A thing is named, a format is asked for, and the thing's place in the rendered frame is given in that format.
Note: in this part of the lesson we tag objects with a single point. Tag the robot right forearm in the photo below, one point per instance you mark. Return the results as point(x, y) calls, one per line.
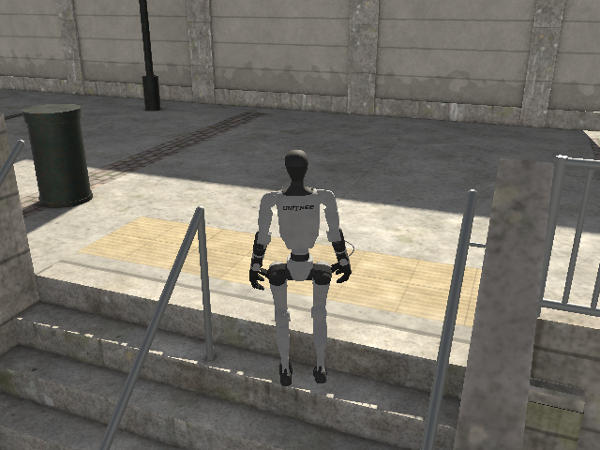
point(340, 250)

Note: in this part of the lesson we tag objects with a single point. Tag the robot right thigh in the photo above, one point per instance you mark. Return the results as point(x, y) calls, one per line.
point(321, 278)

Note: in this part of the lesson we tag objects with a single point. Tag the robot left hand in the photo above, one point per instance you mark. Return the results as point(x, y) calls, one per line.
point(254, 276)

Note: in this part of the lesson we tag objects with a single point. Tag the robot head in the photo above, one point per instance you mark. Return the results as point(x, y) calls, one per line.
point(296, 162)

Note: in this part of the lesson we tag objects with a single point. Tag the robot right hand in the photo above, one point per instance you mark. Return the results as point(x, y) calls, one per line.
point(346, 269)

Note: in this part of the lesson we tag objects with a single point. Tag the robot right upper arm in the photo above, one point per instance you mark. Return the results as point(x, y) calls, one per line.
point(328, 199)

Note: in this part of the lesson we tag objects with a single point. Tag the robot left upper arm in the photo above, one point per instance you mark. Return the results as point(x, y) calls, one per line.
point(265, 217)

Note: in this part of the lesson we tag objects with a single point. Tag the robot left forearm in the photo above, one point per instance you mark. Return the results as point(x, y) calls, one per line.
point(257, 255)

